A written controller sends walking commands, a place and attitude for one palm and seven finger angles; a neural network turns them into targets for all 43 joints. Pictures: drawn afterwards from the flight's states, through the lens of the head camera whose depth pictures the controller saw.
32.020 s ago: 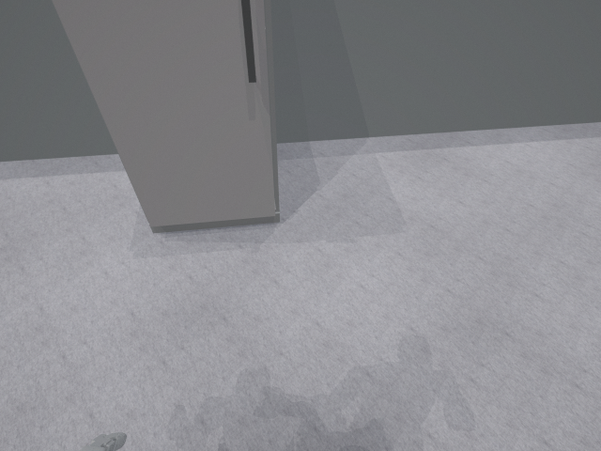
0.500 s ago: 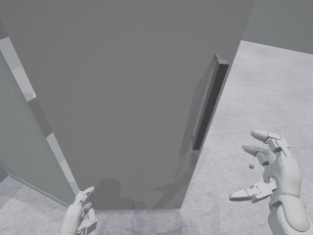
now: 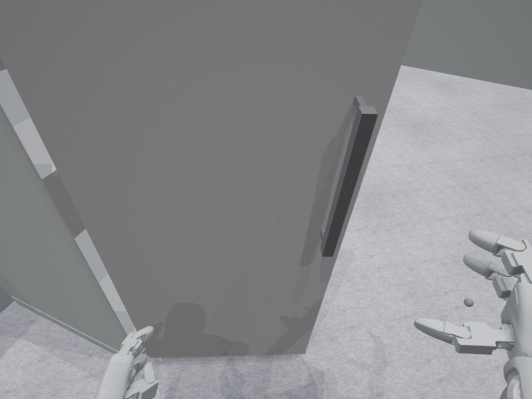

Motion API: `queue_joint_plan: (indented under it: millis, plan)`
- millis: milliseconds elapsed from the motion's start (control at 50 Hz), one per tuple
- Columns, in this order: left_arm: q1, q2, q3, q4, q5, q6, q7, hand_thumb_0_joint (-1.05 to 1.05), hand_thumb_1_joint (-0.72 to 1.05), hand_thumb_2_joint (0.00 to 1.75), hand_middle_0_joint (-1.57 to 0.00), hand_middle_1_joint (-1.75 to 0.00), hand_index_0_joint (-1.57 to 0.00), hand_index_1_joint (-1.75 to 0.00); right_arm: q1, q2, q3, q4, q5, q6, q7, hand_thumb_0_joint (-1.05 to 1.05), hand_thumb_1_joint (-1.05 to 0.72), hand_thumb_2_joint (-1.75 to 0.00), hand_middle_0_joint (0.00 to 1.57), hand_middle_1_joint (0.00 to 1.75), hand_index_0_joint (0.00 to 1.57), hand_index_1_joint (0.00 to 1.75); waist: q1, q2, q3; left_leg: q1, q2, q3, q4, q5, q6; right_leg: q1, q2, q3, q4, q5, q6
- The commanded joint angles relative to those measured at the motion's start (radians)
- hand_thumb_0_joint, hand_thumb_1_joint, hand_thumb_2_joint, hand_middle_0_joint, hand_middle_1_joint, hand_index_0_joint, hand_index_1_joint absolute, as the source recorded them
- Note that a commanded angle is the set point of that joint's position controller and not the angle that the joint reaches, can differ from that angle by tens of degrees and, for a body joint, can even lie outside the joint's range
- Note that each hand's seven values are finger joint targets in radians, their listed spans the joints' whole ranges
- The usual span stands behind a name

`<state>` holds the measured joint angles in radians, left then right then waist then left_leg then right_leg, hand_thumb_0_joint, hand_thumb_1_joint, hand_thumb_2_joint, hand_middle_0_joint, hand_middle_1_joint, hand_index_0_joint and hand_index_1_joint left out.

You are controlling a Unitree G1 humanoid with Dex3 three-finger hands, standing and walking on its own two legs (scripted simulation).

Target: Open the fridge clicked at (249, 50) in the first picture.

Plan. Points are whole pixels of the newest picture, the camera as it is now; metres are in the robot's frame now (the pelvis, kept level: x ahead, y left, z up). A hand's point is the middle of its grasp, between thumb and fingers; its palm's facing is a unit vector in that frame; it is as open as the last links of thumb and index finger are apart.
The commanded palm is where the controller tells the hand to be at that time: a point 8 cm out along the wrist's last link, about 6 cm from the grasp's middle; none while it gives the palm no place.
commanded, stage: draw the hand back to the body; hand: right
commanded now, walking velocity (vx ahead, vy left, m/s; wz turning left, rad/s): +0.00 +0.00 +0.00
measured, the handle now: (340, 187) +0.43 -0.14 +0.12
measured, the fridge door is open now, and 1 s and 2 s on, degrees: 65 65 65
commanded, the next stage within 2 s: step back with the hand held close in 0.82 s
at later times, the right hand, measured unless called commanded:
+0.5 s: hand (524, 299) +0.19 -0.29 +0.16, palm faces +0.48 +0.80 -0.35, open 8.3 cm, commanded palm +0.14 -0.32 +0.18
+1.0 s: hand (523, 294) +0.19 -0.28 +0.17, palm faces +0.49 +0.80 -0.35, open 7.4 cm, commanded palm +0.14 -0.31 +0.18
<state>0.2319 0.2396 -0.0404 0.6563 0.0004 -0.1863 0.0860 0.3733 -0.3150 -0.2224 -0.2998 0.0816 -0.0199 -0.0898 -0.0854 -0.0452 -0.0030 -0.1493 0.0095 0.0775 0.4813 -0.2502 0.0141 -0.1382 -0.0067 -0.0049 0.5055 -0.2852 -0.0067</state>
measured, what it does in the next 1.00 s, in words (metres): stands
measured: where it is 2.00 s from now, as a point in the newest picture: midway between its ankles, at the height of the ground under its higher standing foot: outside the picture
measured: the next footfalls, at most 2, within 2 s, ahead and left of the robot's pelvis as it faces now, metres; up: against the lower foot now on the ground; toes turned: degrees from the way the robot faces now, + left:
left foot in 1.72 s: -0.05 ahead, +0.10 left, +0.00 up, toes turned -6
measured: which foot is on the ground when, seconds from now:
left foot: down 0.00-1.00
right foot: down 0.00-1.00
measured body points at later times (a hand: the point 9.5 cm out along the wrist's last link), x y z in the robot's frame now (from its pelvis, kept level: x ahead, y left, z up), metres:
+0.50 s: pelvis +0.00 -0.01 +0.01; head -0.03 -0.01 +0.45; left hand +0.19 +0.20 -0.07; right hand +0.16 -0.33 +0.18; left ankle +0.01 +0.11 -0.74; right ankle +0.00 -0.12 -0.74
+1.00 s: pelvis +0.00 -0.01 +0.01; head -0.03 +0.00 +0.46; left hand +0.18 +0.21 -0.07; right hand +0.16 -0.32 +0.19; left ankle +0.01 +0.11 -0.74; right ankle +0.00 -0.11 -0.74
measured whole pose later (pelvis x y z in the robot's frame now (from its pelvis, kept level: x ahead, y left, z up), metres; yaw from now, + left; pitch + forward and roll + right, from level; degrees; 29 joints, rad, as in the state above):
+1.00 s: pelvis +0.00 -0.01 +0.01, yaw +0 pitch -6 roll +1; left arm 0.22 0.23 -0.03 0.66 0.01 -0.12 0.07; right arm 0.39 -0.34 -0.35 -0.35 0.06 -0.07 -0.09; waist -0.09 -0.04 0.02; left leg -0.07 0.01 0.07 0.36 -0.19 0.00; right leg -0.07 0.00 -0.02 0.41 -0.24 -0.02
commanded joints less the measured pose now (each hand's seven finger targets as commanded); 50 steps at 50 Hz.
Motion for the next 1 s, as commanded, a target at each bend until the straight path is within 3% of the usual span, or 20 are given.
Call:
queue_joint_plan:
  millis: [0,20,120,180,280,360,420,480,620,700,740,900,920,940,960,980]
  plan:
    - [-0.153,0.094,0.037,-0.166,0.008,-0.056,0.013,0.0,0.9,0.9,-0.2,-0.3,-0.2,-0.3,-0.147,-0.182,-0.115,-0.23,-0.018,-0.098,-0.029,0.0,-0.14,-0.53,0.23,0.75,0.23,0.75,0.01,-0.011,-0.04,0.013,0.012,-0.045,-0.128,0.049,0.001,-0.005,0.006,0.009,-0.128,0.114,-0.024]
    - [-0.153,0.093,0.038,-0.163,0.009,-0.052,0.013,0.0,0.9,0.9,-0.2,-0.3,-0.2,-0.3,-0.142,-0.19,-0.128,-0.219,-0.019,-0.1,-0.03,0.0,-0.17,-0.55,0.22,0.73,0.22,0.73,0.008,0.015,-0.031,0.017,0.01,-0.042,-0.134,0.053,0.001,-0.007,0.005,0.01,-0.135,0.121,-0.024]
    - [-0.155,0.093,0.043,-0.161,0.014,-0.043,0.005,0.0,0.9,0.9,-0.2,-0.3,-0.2,-0.3,-0.107,-0.194,-0.155,-0.24,-0.021,-0.114,-0.026,0.0,-0.36,-0.64,0.22,0.62,0.22,0.62,0.001,-0.015,-0.05,0.057,0.006,-0.041,-0.134,0.124,0.005,0.017,0.002,0.008,-0.151,0.19,-0.017]
    - [-0.152,0.093,0.047,-0.159,0.014,-0.034,-0.001,0.0,0.9,0.9,-0.2,-0.3,-0.2,-0.3,-0.07,-0.191,-0.169,-0.228,-0.018,-0.11,-0.021,0.0,-0.47,-0.69,0.22,0.55,0.22,0.55,-0.001,-0.001,-0.043,0.071,0.004,-0.037,-0.137,0.154,0.004,0.02,-0.003,0.006,-0.159,0.226,-0.012]
    - [-0.156,0.094,0.05,-0.159,0.014,-0.024,-0.006,0.0,0.9,0.9,-0.2,-0.3,-0.2,-0.3,-0.069,-0.2,-0.193,-0.244,-0.019,-0.11,-0.02,0.0,-0.65,-0.78,0.21,0.45,0.21,0.45,0.0,-0.028,-0.027,0.071,0.0,-0.036,-0.15,0.142,0.005,0.027,-0.004,0.007,-0.173,0.223,-0.006]
    - [-0.16,0.101,0.057,-0.159,0.017,-0.019,-0.005,0.0,0.9,0.9,-0.2,-0.3,-0.2,-0.3,-0.069,-0.233,-0.236,-0.246,-0.018,-0.111,-0.022,0.0,-0.79,-0.85,0.2,0.36,0.2,0.36,-0.006,-0.003,-0.013,0.074,-0.005,-0.035,-0.165,0.127,0.006,0.021,-0.003,0.01,-0.185,0.207,-0.006]
    - [-0.157,0.095,0.055,-0.158,0.016,-0.015,-0.007,0.0,0.9,0.9,-0.2,-0.3,-0.2,-0.3,-0.08,-0.229,-0.241,-0.266,-0.015,-0.113,-0.021,0.0,-0.9,-0.9,0.2,0.3,0.2,0.3,-0.003,-0.032,-0.02,0.077,-0.002,-0.036,-0.162,0.123,0.007,0.028,-0.003,0.012,-0.187,0.205,-0.002]
    - [-0.153,0.098,0.054,-0.153,0.017,-0.019,-0.008,0.0,0.9,0.9,-0.2,-0.3,-0.2,-0.3,-0.087,-0.2,-0.205,-0.256,-0.021,-0.109,-0.021,0.0,-0.9,-0.9,0.2,0.3,0.2,0.3,0.004,-0.041,-0.005,0.072,-0.005,-0.032,-0.162,0.121,0.008,0.029,-0.003,0.015,-0.195,0.205,0.002]
    - [-0.157,0.099,0.055,-0.155,0.02,-0.012,-0.005,0.0,0.9,0.9,-0.2,-0.3,-0.2,-0.3,-0.097,-0.221,-0.225,-0.254,-0.02,-0.104,-0.024,0.0,-0.9,-0.9,0.2,0.3,0.2,0.3,-0.001,-0.003,-0.015,0.084,-0.005,-0.035,-0.172,0.116,0.006,0.027,0.002,0.014,-0.196,0.193,-0.006]
    - [-0.162,0.097,0.054,-0.154,0.023,-0.014,-0.008,0.0,0.9,0.9,-0.2,-0.3,-0.2,-0.3,-0.101,-0.229,-0.231,-0.285,-0.024,-0.105,-0.025,0.0,-0.9,-0.9,0.2,0.3,0.2,0.3,-0.006,-0.059,-0.034,0.101,-0.004,-0.037,-0.168,0.137,0.01,0.036,0.002,0.015,-0.196,0.217,0.001]
    - [-0.159,0.094,0.054,-0.153,0.023,-0.013,-0.008,0.0,0.9,0.9,-0.2,-0.3,-0.2,-0.3,-0.083,-0.222,-0.23,-0.274,-0.023,-0.104,-0.025,0.0,-0.9,-0.9,0.2,0.3,0.2,0.3,-0.004,-0.033,-0.025,0.097,-0.005,-0.035,-0.169,0.143,0.008,0.035,0.002,0.012,-0.193,0.225,0.0]
    - [-0.165,0.094,0.056,-0.153,0.021,-0.008,-0.008,0.0,0.9,0.9,-0.2,-0.3,-0.2,-0.3,-0.084,-0.216,-0.224,-0.261,-0.022,-0.101,-0.021,0.0,-0.9,-0.9,0.2,0.3,0.2,0.3,-0.002,-0.022,-0.001,0.087,-0.005,-0.036,-0.182,0.126,0.006,0.031,0.0,0.007,-0.199,0.207,-0.005]
    - [-0.169,0.095,0.053,-0.152,0.02,-0.011,-0.007,0.0,0.9,0.9,-0.2,-0.3,-0.2,-0.3,-0.155,-0.198,-0.188,-0.277,-0.025,-0.106,-0.02,0.0,-0.9,-0.9,0.2,0.3,0.2,0.3,0.009,-0.011,-0.007,0.083,-0.005,-0.037,-0.184,0.123,0.004,0.035,0.005,0.007,-0.199,0.197,-0.008]
    - [-0.185,0.11,0.043,-0.207,0.002,0.011,-0.007,0.0,0.9,0.9,-0.2,-0.3,-0.2,-0.3,-0.277,-0.337,-0.322,-0.351,-0.033,-0.154,-0.037,0.0,-0.9,-0.9,0.2,0.3,0.2,0.3,0.04,-0.012,0.067,-0.017,0.033,-0.115,-0.229,0.121,-0.004,-0.06,-0.016,0.021,-0.168,0.097,-0.031]
    - [-0.176,0.1,0.04,-0.188,0.005,0.025,-0.001,0.0,0.9,0.9,-0.2,-0.3,-0.2,-0.3,-0.258,-0.332,-0.323,-0.312,-0.038,-0.175,-0.04,0.0,-0.9,-0.9,0.2,0.3,0.2,0.3,0.043,0.004,0.07,-0.03,0.054,-0.113,-0.242,0.113,0.002,-0.067,-0.008,0.032,-0.156,0.079,-0.031]
    - [-0.166,0.099,0.045,-0.179,0.013,0.037,-0.001,0.0,0.9,0.9,-0.2,-0.3,-0.2,-0.3,-0.106,-0.255,-0.273,-0.234,-0.038,-0.169,-0.036,0.0,-0.9,-0.9,0.2,0.3,0.2,0.3,0.047,0.057,0.05,-0.052,0.061,-0.11,-0.238,0.126,0.002,-0.056,-0.009,0.036,-0.138,0.115,-0.031]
